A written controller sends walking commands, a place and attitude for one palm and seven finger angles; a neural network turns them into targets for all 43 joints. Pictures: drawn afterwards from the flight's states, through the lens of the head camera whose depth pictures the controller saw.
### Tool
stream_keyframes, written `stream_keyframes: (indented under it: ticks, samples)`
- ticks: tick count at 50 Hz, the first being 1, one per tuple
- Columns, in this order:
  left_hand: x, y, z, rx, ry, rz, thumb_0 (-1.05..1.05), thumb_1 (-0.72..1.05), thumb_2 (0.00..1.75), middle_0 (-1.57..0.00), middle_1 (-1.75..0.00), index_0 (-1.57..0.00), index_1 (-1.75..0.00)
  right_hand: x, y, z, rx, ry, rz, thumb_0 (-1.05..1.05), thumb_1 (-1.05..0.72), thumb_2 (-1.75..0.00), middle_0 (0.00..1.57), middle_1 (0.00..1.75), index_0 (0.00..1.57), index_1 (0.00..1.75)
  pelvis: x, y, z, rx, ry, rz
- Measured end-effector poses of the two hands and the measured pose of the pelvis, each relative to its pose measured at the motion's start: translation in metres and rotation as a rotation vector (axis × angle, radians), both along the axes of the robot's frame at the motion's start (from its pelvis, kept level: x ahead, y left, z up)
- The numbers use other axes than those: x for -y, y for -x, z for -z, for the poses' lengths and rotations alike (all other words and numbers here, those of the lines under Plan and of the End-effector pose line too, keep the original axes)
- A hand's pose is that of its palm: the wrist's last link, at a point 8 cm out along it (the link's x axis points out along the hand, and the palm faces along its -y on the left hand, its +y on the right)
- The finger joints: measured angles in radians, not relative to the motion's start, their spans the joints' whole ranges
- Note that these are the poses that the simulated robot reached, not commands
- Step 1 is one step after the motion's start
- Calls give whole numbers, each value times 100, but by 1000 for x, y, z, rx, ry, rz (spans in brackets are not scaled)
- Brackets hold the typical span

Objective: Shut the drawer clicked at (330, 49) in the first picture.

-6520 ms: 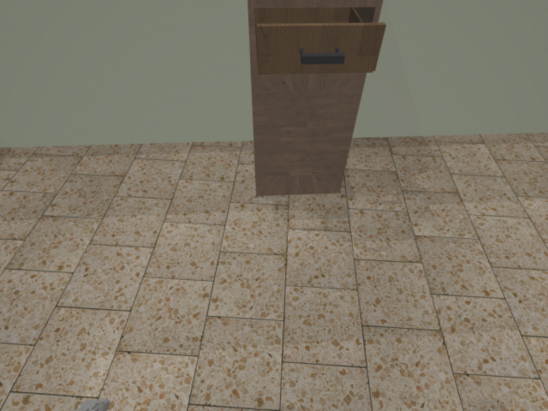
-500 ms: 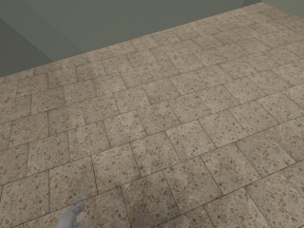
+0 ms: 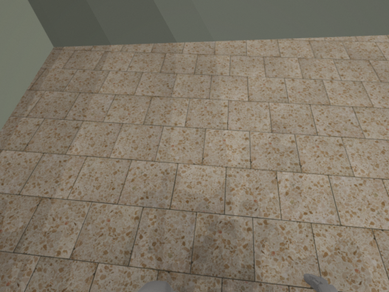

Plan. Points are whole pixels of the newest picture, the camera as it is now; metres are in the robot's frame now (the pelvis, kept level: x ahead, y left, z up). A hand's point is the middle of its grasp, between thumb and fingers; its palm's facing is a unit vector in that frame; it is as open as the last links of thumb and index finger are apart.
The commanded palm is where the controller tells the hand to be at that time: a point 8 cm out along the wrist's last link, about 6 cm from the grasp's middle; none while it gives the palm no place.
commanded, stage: turn to face it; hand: left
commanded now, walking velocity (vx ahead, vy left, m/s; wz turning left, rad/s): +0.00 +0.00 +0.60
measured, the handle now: out of the picture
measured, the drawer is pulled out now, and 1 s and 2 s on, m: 0.14 0.14 0.14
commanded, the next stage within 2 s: none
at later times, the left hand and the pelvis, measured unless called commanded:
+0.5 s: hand out of the picture +0.07 +0.24 -0.15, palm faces +0.29 -0.92 -0.28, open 7.4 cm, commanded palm none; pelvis +0.00 +0.00 +0.00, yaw +17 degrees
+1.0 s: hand out of the picture -0.11 +0.22 -0.19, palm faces +0.60 -0.76 -0.25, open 7.4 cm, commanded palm none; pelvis -0.01 +0.01 -0.02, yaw +36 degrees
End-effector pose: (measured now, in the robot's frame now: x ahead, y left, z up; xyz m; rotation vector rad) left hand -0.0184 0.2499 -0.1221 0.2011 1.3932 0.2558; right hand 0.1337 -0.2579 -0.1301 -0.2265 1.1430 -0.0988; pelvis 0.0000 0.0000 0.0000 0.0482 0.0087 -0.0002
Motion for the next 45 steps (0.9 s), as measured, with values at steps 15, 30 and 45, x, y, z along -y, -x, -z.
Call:
stream_keyframes:
  ticks: [15,30,45]
  samples:
    - [-50,-3,15,127,16,-171,1,91,90,-20,-30,-20,-30,-74,-40,-20,70,22,-209,0,-91,-90,20,30,20,30,-29,2,1,14,52,-189]
    - [-9,-67,-18,355,-78,-165,0,90,90,-20,-30,-20,-30,-7,9,24,-163,7,-196,1,-91,-90,20,30,20,30,16,-7,8,7,28,-374]
    - [14,61,7,179,-21,-454,0,90,90,-20,-30,-20,-30,-61,-61,4,-118,46,-466,1,-91,-90,19,30,20,30,6,1,3,19,18,-571]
